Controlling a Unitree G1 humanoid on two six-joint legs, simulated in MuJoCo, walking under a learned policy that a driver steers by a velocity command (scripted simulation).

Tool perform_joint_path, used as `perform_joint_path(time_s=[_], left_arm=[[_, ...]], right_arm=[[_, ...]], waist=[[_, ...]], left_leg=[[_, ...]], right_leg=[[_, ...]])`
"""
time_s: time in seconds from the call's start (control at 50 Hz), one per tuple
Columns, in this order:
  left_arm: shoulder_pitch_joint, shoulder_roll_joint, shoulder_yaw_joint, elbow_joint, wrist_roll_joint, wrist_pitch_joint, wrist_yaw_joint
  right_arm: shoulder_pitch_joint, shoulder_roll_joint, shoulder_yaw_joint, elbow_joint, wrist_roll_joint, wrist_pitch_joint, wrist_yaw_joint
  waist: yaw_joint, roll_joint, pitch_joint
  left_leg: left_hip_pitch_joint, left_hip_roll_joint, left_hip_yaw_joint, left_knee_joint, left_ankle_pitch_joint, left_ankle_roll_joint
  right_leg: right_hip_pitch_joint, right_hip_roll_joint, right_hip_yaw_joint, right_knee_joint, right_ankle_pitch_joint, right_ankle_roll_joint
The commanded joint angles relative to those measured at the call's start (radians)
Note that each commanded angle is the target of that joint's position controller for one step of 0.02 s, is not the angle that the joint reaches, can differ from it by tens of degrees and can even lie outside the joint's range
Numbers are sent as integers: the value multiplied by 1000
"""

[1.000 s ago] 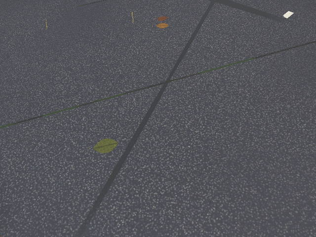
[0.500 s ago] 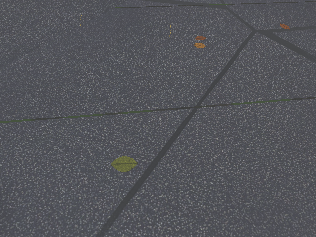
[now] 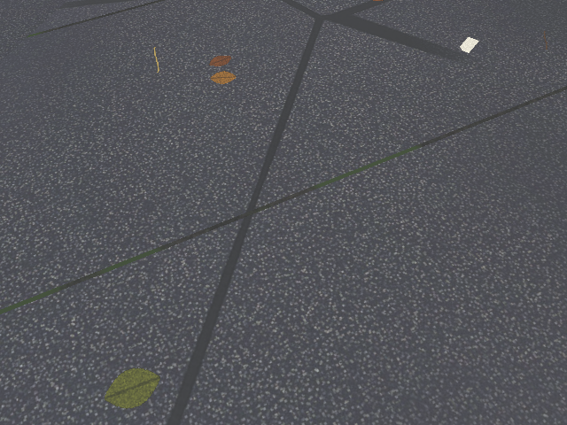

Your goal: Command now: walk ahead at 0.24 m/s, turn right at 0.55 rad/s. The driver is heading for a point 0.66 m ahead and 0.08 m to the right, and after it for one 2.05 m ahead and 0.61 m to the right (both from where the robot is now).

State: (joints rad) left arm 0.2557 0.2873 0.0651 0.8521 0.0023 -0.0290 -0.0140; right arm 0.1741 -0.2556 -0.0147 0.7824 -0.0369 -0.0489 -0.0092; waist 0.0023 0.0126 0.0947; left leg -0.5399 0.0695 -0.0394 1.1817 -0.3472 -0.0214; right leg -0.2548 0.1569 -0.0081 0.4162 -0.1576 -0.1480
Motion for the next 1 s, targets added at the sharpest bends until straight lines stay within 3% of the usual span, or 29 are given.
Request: perform_joint_path(time_s=[0.02,0.12,0.22,0.28,0.32,0.34,0.36,0.38,0.4,0.42,0.44,0.48,0.5,0.54,0.6,0.68,0.72,0.76,0.78,0.8,0.82,0.84,0.86,0.88,0.9,0.92,0.96,0.98,1.0], left_arm=[[25,145,32,-55,1,-19,4],[90,144,33,-54,-4,11,21],[132,156,41,-61,11,36,37],[101,168,47,-80,20,46,39],[31,175,49,-101,13,45,36],[-17,169,45,-119,-3,38,33],[27,99,25,-149,-18,30,30],[152,100,32,-143,-13,43,37],[167,159,41,-102,31,59,43],[110,167,47,-94,34,69,35],[79,155,47,-100,27,80,25],[62,138,40,-109,14,97,1],[61,133,38,-113,8,100,-5],[32,125,33,-127,4,103,-10],[-17,111,24,-150,12,110,-17],[-57,72,0,-168,9,109,-23],[-56,74,-5,-168,6,104,-17],[-21,63,-12,-154,8,94,-11],[11,61,-15,-139,14,83,-8],[5,91,-13,-140,24,72,-1],[-8,160,-9,-164,35,63,6],[-34,212,6,-165,31,58,14],[-66,148,-9,-157,31,52,15],[-117,103,-25,-155,26,48,18],[-143,87,-31,-154,29,46,22],[-135,85,-33,-147,21,40,31],[-103,62,-42,-126,13,33,33],[-91,60,-44,-114,12,30,34],[-64,58,-45,-97,13,29,35]], right_arm=[[131,-80,-21,-27,-2,33,-1],[-11,-97,-21,-84,6,48,-6],[-105,-121,-17,-120,18,44,-13],[-84,-140,-17,-121,27,31,-20],[-1,-151,-19,-104,27,19,-27],[75,-163,-24,-89,16,7,-35],[134,-249,-41,-95,9,2,-50],[101,-280,-47,-109,30,28,-44],[102,-212,-40,-109,41,44,-39],[64,-147,-22,-122,38,49,-39],[8,-126,-15,-133,29,57,-40],[-26,-143,-21,-139,12,58,-43],[-20,-146,-24,-135,9,56,-40],[8,-150,-30,-127,9,51,-36],[38,-162,-40,-115,9,52,-33],[41,-181,-51,-101,5,54,-15],[50,-194,-56,-90,4,60,-5],[45,-202,-59,-79,13,70,1],[49,-199,-59,-71,22,76,2],[97,-177,-56,-57,20,77,7],[148,-76,-33,-82,6,77,18],[58,-94,-32,-101,20,98,-2],[44,-131,-42,-90,28,110,-5],[62,-125,-46,-68,33,113,0],[95,-125,-48,-41,31,110,2],[115,-131,-53,-23,19,109,3],[132,-109,-48,0,16,106,4],[121,-95,-43,2,20,106,3],[110,-78,-36,5,18,105,3]], waist=[[-46,-13,-132],[18,-76,-156],[61,-90,-130],[46,-102,-118],[-11,-113,-116],[-61,-87,-138],[-48,107,-251],[13,282,-315],[22,135,-272],[18,55,-198],[31,42,-151],[31,137,-118],[30,142,-125],[15,131,-138],[-4,132,-134],[-16,152,-136],[-22,171,-143],[2,155,-147],[22,133,-142],[14,46,-135],[-24,-227,-170],[26,-276,-87],[4,-173,-56],[-25,-158,-40],[-42,-156,-50],[-37,-170,-62],[-29,-139,-108],[-22,-130,-112],[-7,-132,-129]], left_leg=[[29,-10,33,-90,62,-36],[-39,-24,26,-249,192,-44],[-88,-55,-10,-367,144,-27],[-5,-85,-33,-484,78,3],[174,-108,-33,-668,113,29],[345,-68,-61,-806,272,49],[559,198,-271,-810,579,119],[629,390,-532,-812,916,285],[562,387,-499,-796,855,314],[480,314,-372,-809,753,285],[417,244,-264,-844,617,244],[357,163,-137,-873,542,215],[354,152,-102,-874,551,217],[380,168,-74,-879,536,232],[406,199,-60,-895,425,246],[347,196,-28,-884,336,239],[341,201,-32,-860,353,238],[324,193,-18,-803,401,217],[281,180,2,-760,398,180],[215,146,35,-696,290,112],[76,45,131,-477,-93,30],[95,-41,74,-411,-234,17],[129,-24,23,-347,-176,16],[136,-32,19,-330,-116,19],[146,-37,26,-329,-74,16],[146,-43,37,-315,-53,12],[171,-49,34,-334,-60,0],[182,-47,32,-374,-64,-4],[198,-46,38,-430,-63,-6]], right_leg=[[41,-258,201,-94,825,-126],[124,-227,241,-42,764,-36],[238,-263,359,26,735,-42],[240,-264,431,84,728,-40],[170,-218,458,135,636,5],[89,-169,443,219,564,50],[-16,-92,312,454,184,103],[-189,89,144,621,-568,125],[-221,-10,127,769,-535,135],[-222,-36,125,802,-448,146],[-217,-62,115,795,-382,161],[-208,-73,82,807,-298,189],[-203,-69,72,803,-279,196],[-216,-75,62,764,-267,201],[-232,-109,46,665,-262,198],[-101,-123,14,440,-294,167],[-44,-113,-13,343,-306,149],[43,-106,-36,168,-224,128],[127,-104,-35,13,-119,113],[193,-161,72,-119,-64,98],[282,-456,417,-203,15,52],[30,-529,444,-184,155,-79],[9,-466,373,-187,150,-84],[-1,-407,298,-185,152,-60],[25,-358,243,-175,195,-34],[61,-339,212,-155,284,-32],[125,-334,185,-119,398,-36],[141,-336,184,-111,399,-38],[160,-333,198,-133,250,-39]])
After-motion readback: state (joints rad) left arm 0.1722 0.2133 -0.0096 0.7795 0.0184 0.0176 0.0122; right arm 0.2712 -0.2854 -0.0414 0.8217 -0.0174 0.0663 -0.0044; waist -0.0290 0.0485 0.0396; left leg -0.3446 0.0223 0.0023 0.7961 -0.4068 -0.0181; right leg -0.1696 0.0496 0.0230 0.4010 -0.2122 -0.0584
